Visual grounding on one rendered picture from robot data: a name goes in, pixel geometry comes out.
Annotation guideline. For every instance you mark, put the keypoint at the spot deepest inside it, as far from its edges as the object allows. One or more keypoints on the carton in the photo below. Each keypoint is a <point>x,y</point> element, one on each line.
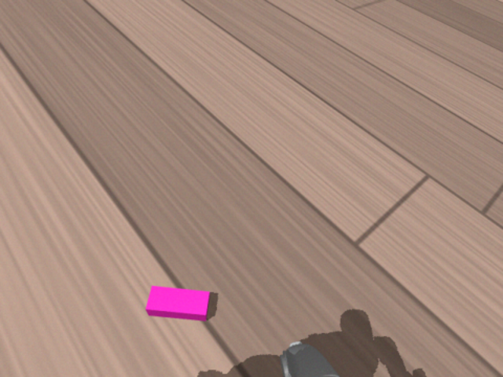
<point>178,303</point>

